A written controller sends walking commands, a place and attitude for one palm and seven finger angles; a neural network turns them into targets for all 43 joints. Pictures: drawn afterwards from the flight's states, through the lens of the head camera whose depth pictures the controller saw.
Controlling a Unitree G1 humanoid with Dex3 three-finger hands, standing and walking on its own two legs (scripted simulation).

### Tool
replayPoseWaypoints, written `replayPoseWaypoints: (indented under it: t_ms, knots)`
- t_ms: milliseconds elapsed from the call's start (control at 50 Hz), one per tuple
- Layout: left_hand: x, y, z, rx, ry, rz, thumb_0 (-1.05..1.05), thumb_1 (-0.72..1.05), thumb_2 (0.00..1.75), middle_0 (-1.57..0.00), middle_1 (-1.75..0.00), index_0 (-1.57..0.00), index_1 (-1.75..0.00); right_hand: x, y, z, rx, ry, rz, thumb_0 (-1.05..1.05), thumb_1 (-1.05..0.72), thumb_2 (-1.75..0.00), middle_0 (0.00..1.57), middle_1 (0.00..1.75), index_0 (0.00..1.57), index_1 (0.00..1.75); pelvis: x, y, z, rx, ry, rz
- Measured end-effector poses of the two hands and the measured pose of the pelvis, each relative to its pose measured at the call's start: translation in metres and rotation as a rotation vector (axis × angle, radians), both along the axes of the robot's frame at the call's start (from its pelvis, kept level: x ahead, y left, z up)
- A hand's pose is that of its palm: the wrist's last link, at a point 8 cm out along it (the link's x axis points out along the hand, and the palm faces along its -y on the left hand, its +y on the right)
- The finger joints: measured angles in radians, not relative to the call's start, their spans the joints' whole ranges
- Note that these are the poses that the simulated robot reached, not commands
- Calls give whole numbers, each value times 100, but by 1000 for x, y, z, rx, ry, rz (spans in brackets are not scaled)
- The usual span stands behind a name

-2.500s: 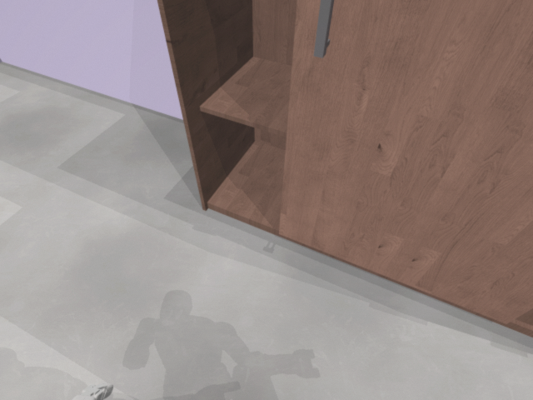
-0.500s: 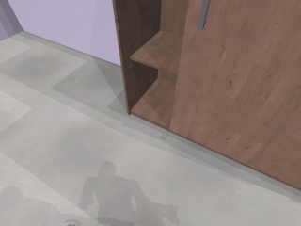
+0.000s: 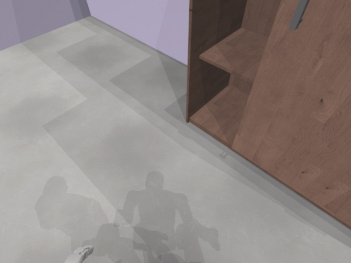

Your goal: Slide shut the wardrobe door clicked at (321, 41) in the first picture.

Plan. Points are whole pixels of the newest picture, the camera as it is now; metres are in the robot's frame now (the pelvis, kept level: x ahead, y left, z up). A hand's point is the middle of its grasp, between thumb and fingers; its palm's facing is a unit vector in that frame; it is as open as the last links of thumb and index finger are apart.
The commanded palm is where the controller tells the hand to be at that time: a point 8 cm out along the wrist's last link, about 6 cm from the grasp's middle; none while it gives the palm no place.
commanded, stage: walk to a spot facing it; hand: right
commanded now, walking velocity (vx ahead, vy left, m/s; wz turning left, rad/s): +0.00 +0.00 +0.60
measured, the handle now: out of the picture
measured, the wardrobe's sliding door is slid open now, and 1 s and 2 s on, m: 0.38 0.38 0.38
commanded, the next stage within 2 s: turn to face it in 1.56 s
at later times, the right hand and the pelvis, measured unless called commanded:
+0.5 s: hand out of the picture +0.14 -0.15 -0.15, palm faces -0.31 +0.92 -0.24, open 7.4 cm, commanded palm none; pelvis -0.03 +0.01 -0.01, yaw +19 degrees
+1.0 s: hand (237, 236) +0.22 -0.16 -0.18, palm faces -0.50 +0.85 -0.16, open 7.4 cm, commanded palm none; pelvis +0.10 +0.01 +0.00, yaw +36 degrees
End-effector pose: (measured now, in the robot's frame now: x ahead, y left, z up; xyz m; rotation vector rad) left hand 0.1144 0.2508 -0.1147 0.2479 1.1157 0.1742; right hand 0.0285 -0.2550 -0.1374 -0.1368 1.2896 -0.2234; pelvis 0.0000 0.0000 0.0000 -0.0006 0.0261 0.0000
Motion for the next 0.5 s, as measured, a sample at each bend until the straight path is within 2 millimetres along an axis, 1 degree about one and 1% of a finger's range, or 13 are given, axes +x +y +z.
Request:
replayPoseWaypoints:
  t_ms: [60,120,180,240,280,340,420,460,500]
  knots:
    - [-18,-9,6,20,-34,32,0,91,90,-20,-30,-20,-29,14,-19,-6,-1,-25,39,1,-91,-90,21,30,20,30,-8,-11,-3,-1,-10,36]
    - [-44,-15,13,27,-19,64,0,91,90,-20,-30,-20,-29,31,-31,0,-4,-53,86,1,-91,-90,20,30,20,30,-12,-17,3,11,-24,70]
    - [-70,-19,15,26,9,103,0,90,90,-20,-30,-20,-29,47,-37,8,-4,-85,126,1,-91,-90,20,30,20,30,-16,-21,8,24,-33,109]
    - [-95,-21,14,14,28,159,0,90,90,-20,-30,-20,-30,60,-33,12,-2,-92,178,1,-91,-90,20,30,19,30,-19,-24,10,33,-40,151]
    - [-114,-20,10,3,44,201,0,90,90,-20,-30,-20,-30,69,-26,14,1,-90,219,1,-91,-90,20,30,19,30,-22,-23,10,34,-43,180]
    - [-146,-17,3,-17,79,270,0,90,90,-20,-30,-20,-30,85,-8,15,6,-92,290,1,-91,-90,20,30,19,30,-27,-19,8,32,-43,227]
    - [-191,-6,-12,-46,135,364,0,90,90,-20,-30,-20,-30,107,26,18,8,-115,392,1,-91,-90,20,30,19,30,-33,-7,2,25,-36,291]
    - [-213,3,-25,-59,161,404,0,90,90,-20,-30,-20,-30,117,44,15,5,-149,441,1,-91,-90,20,30,19,30,-34,3,-7,17,-30,315]
    - [-230,10,-33,-65,205,430,0,90,90,-20,-30,-20,-30,121,58,14,3,-177,460,1,-91,-90,20,30,20,30,-35,9,-12,31,-34,328]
